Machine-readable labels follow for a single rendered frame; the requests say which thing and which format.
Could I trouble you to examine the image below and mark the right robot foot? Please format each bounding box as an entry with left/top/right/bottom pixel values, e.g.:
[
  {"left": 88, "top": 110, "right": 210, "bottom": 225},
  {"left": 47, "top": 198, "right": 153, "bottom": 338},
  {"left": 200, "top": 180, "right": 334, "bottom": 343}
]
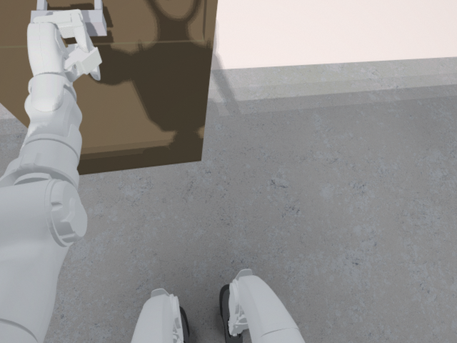
[{"left": 219, "top": 284, "right": 243, "bottom": 343}]

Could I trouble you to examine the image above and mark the handle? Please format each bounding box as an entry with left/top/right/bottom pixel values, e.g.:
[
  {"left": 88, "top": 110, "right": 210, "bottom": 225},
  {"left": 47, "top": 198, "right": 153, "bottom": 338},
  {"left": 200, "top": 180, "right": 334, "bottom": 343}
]
[{"left": 30, "top": 0, "right": 107, "bottom": 37}]

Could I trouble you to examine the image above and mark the drawer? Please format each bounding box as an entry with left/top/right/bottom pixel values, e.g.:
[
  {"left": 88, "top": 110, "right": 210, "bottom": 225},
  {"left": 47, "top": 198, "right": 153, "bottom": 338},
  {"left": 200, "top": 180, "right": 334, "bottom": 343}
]
[{"left": 0, "top": 0, "right": 204, "bottom": 46}]

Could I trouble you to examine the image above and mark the cabinet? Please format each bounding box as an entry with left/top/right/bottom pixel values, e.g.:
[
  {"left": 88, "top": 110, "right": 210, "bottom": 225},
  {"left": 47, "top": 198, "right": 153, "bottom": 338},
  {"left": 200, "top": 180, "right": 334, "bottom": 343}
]
[{"left": 0, "top": 0, "right": 218, "bottom": 175}]

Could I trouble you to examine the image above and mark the robot left hand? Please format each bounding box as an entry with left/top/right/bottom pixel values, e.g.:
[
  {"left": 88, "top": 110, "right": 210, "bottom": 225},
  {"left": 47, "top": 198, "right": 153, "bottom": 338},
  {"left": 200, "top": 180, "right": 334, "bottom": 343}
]
[{"left": 27, "top": 9, "right": 102, "bottom": 86}]

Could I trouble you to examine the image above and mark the left robot upper arm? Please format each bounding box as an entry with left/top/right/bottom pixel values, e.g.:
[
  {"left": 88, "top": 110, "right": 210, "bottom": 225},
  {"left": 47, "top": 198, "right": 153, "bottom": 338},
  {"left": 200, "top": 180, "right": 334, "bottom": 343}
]
[{"left": 0, "top": 179, "right": 87, "bottom": 343}]

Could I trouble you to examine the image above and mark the left robot shin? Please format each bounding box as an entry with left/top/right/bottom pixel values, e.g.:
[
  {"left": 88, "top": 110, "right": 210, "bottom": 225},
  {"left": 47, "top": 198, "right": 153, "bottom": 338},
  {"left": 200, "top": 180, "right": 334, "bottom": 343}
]
[{"left": 151, "top": 289, "right": 184, "bottom": 343}]

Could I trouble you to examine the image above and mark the left robot forearm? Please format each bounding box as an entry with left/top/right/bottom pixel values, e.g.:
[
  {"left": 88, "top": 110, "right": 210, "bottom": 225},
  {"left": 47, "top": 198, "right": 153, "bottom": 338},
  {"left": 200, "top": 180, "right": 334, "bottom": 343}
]
[{"left": 0, "top": 74, "right": 82, "bottom": 191}]

